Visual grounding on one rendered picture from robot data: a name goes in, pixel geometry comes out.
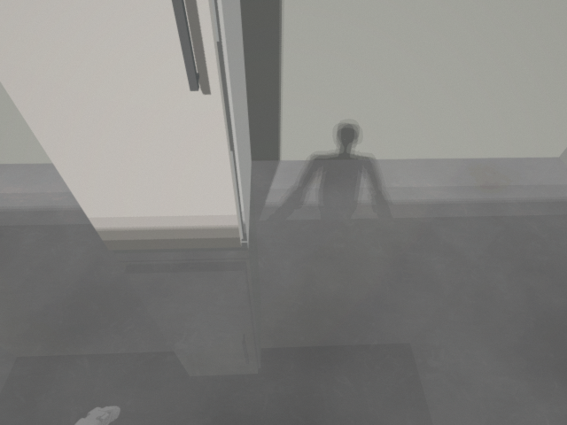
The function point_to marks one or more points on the fridge door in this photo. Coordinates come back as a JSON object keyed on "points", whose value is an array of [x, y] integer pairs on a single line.
{"points": [[103, 86]]}

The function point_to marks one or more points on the robot left hand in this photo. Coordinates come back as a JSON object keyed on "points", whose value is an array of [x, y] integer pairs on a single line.
{"points": [[100, 416]]}

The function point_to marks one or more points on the handle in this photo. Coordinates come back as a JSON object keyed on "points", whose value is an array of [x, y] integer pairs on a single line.
{"points": [[184, 35]]}

